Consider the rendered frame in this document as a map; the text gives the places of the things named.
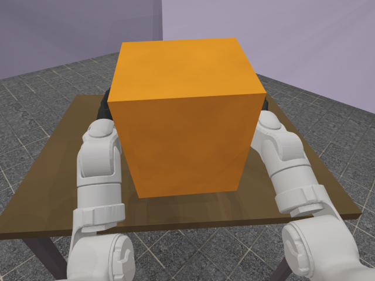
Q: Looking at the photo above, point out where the right robot hand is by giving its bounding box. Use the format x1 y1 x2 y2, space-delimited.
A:
262 96 268 111

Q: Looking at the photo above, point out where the robot right forearm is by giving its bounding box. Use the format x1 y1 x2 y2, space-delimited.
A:
251 111 359 258

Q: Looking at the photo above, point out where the carton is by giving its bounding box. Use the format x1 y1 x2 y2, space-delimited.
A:
107 37 266 198

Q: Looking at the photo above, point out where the left robot hand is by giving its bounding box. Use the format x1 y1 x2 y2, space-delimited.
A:
96 87 113 121

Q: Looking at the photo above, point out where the robot left upper arm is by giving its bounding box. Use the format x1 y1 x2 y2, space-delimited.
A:
55 234 135 281

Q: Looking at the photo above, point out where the robot left forearm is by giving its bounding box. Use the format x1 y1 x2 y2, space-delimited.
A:
67 119 125 279

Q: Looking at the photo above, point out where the robot right upper arm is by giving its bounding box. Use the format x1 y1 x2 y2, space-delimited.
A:
282 214 375 281

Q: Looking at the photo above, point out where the table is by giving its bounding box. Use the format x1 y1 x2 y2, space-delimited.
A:
0 94 362 281

